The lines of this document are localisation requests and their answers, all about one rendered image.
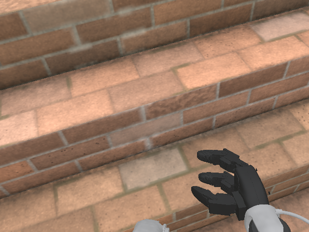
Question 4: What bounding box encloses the left robot thigh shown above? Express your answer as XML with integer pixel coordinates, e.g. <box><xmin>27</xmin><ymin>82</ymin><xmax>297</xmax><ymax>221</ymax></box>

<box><xmin>132</xmin><ymin>218</ymin><xmax>170</xmax><ymax>232</ymax></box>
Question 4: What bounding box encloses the robot right hand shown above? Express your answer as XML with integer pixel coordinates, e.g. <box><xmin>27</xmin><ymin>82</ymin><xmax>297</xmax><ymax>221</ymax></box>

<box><xmin>191</xmin><ymin>148</ymin><xmax>270</xmax><ymax>221</ymax></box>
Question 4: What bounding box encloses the robot right forearm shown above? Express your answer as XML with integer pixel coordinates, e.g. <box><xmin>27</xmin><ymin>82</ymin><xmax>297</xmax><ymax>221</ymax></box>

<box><xmin>244</xmin><ymin>204</ymin><xmax>291</xmax><ymax>232</ymax></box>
